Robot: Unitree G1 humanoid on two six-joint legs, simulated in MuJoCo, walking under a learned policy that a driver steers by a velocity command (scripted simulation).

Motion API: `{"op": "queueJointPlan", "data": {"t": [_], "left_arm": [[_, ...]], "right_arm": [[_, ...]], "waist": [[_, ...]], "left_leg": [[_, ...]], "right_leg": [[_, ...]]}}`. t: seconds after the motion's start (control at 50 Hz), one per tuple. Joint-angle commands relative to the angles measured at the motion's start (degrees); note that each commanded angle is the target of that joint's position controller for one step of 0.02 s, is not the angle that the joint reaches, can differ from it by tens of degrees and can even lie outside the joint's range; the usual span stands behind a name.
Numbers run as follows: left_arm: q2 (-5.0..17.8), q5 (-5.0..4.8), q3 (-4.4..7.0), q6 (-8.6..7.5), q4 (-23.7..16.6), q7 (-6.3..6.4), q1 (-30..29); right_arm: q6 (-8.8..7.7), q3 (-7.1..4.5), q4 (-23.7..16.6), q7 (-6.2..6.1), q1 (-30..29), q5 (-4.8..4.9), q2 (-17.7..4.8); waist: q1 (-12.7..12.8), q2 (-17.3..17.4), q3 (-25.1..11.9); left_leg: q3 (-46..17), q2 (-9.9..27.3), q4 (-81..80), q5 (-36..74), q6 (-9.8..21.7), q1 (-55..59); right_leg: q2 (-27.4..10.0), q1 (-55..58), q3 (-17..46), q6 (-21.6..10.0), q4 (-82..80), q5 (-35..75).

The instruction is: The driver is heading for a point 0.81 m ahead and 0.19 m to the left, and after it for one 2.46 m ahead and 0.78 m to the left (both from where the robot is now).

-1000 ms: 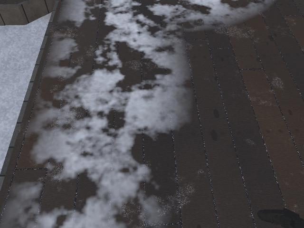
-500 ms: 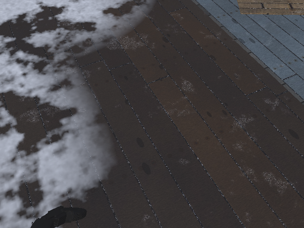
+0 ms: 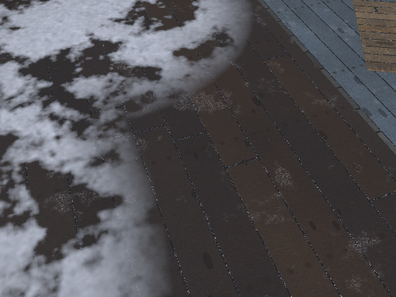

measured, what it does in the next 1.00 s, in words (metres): walks ahead: left foot, then right foot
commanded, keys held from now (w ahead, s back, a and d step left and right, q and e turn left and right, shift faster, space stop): w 0.50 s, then w+q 0.48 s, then q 0.02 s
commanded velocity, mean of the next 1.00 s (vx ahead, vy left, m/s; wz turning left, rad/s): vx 0.50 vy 0.00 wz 0.17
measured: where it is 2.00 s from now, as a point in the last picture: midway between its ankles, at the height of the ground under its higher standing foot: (214, 225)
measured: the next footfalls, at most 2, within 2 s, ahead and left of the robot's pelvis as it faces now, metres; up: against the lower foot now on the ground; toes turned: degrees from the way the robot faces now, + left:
left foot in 0.06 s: +0.20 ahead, +0.10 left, +0.00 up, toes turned +4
right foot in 0.58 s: +0.49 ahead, -0.09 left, +0.00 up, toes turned -3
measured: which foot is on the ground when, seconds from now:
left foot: up 0.00-0.04, down 0.06-0.58, up 0.60-1.00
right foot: down 0.00-0.08, up 0.10-0.56, down 0.58-1.00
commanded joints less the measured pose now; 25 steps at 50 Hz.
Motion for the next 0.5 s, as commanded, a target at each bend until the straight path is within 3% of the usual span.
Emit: {"op": "queueJointPlan", "data": {"t": [0.02, 0.04, 0.06, 0.08, 0.1, 0.12, 0.14, 0.16, 0.2, 0.22, 0.26, 0.36, 0.44, 0.5], "left_arm": [[10.0, 0.41, 1.94, -0.45, -1.2, 0.73, -0.4], [10.2, 0.34, 1.92, -0.21, -1.0, 0.70, -1.3], [9.0, -0.03, 1.41, -0.36, -1.8, 0.70, -1.4], [2.9, -2.39, 0.05, -0.50, -3.3, 0.06, 5.4], [7.3, -0.42, 1.22, -0.48, -2.4, 0.26, 2.9], [7.5, -0.15, 1.60, -0.40, -3.7, 0.10, -1.7], [6.8, -0.14, 1.27, -0.66, -4.2, -0.24, -4.1], [5.6, -0.01, 1.19, -0.26, -4.2, -0.44, -5.0], [4.2, 1.26, 0.90, 1.22, -3.2, -0.98, -3.3], [3.3, 1.24, 0.66, 1.65, -3.4, -1.33, -2.7], [3.4, 1.14, 0.65, 2.12, -4.4, -1.76, -6.9], [2.2, 0.76, -0.11, 1.98, -8.3, -2.06, -19.2], [2.1, 0.46, -0.51, 1.73, -10.0, -1.97, -25.6], [3.2, 0.53, -0.14, 1.36, -11.0, -1.72, -27.1]], "right_arm": [[-1.42, -1.82, -2.5, -0.87, 2.6, -0.03, -6.0], [-1.92, -2.45, 0.4, -1.45, 11.3, -0.30, -6.9], [-2.47, -3.51, 3.2, -2.18, 21.6, -1.42, -10.0], [-2.38, -5.71, 4.0, -2.45, 27.4, -2.30, -17.8], [-1.87, -5.00, 4.0, -1.77, 23.9, 0.01, -14.6], [-1.75, -4.30, 3.4, -1.63, 17.2, 0.94, -12.0], [-1.98, -3.31, 2.9, -1.35, 13.2, 0.84, -8.1], [-2.35, -2.72, 3.3, -1.34, 11.7, 0.80, -6.3], [-3.22, -1.96, 4.9, -1.30, 12.6, 0.83, -4.3], [-3.61, -2.34, 5.7, -1.39, 13.5, 1.06, -5.6], [-4.16, -2.63, 6.8, -1.39, 14.9, 1.26, -6.5], [-4.14, -2.38, 9.5, -1.39, 19.4, 1.47, -6.1], [-4.05, -2.39, 11.4, -1.74, 23.1, 1.17, -6.7], [-3.66, -2.50, 12.6, -2.33, 23.7, 0.69, -7.2]], "waist": [[-4.7, -5.9, 0.3], [-8.7, -4.5, -4.4], [-12.5, -2.1, -10.9], [-10.8, 12.2, -19.8], [-10.0, 6.8, -18.7], [-7.1, 3.4, -8.6], [-5.9, 0.2, -4.1], [-4.5, 0.7, -1.3], [-2.6, 2.3, 0.3], [-1.9, 3.4, -1.1], [-2.1, 2.0, 0.3], [-4.7, 1.4, 3.0], [-6.8, 1.9, 3.2], [-6.4, 2.2, 3.6]], "left_leg": [[1.9, -4.1, -3.3, -5.8, 3.0, 8.0], [2.8, -5.9, -6.8, -4.5, 4.5, 18.5], [-4.0, 0.6, -7.3, -5.7, 6.9, 34.0], [-32.4, 18.8, -11.1, -12.6, 15.2, 51.8], [-43.3, 19.8, -18.3, -11.7, 15.3, 48.7], [-33.0, 17.8, -18.7, -14.0, 13.7, 39.7], [-26.6, 15.4, -21.0, -10.9, 12.3, 32.3], [-21.1, 12.5, -22.7, -7.4, 10.3, 27.6], [-14.5, 9.3, -24.5, 1.9, 8.4, 21.7], [-13.7, 9.5, -25.2, 2.8, 9.5, 22.1], [-11.1, 8.5, -27.6, 2.5, 9.9, 22.2], [-6.2, 5.9, -28.9, 6.9, 8.7, 25.4], [-5.2, 7.1, -27.3, 11.8, 8.3, 30.2], [-5.7, 9.4, -24.4, 17.3, 7.9, 35.6]], "right_leg": [[-17.0, -1.2, 4.7, -5.4, 9.8, 53.5], [-14.9, -2.9, 2.8, -4.3, 20.2, 56.4], [-12.6, -12.7, 1.2, -3.3, 34.5, 44.1], [-2.2, -33.5, -2.6, -0.1, 59.0, 11.2], [-0.3, -40.3, 5.7, -1.2, 65.2, -9.8], [-4.2, -43.2, 6.7, -1.6, 65.8, -5.3], [-6.6, -42.2, 6.0, -1.7, 62.4, -1.2], [-8.4, -40.3, 5.4, -1.5, 58.9, 0.5], [-9.6, -35.4, 4.3, -0.5, 55.8, 2.3], [-9.5, -35.5, 3.3, 0.2, 55.0, 2.8], [-10.9, -39.1, 2.3, 1.4, 51.7, 6.6], [-11.5, -43.1, -0.5, 3.3, 35.6, 16.4], [-9.6, -41.1, -2.3, 2.6, 26.5, 19.1], [-8.7, -40.4, -1.9, 0.7, 23.1, 15.1]]}}
Velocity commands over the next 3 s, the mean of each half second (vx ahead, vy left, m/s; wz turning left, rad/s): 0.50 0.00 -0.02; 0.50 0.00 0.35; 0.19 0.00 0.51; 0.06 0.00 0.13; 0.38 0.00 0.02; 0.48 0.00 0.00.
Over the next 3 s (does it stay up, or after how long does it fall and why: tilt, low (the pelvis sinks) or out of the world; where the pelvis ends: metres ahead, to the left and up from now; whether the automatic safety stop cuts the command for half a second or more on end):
stays up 1.13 0.27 0.01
